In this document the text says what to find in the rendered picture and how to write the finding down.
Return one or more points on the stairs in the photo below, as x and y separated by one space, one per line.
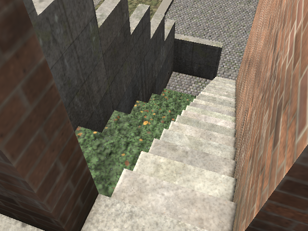
188 174

